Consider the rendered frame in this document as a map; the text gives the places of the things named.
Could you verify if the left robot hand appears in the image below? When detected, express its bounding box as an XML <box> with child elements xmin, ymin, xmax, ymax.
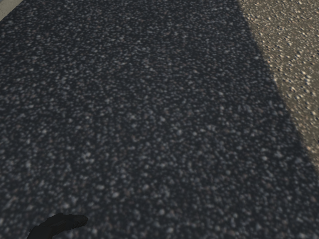
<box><xmin>27</xmin><ymin>212</ymin><xmax>88</xmax><ymax>239</ymax></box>

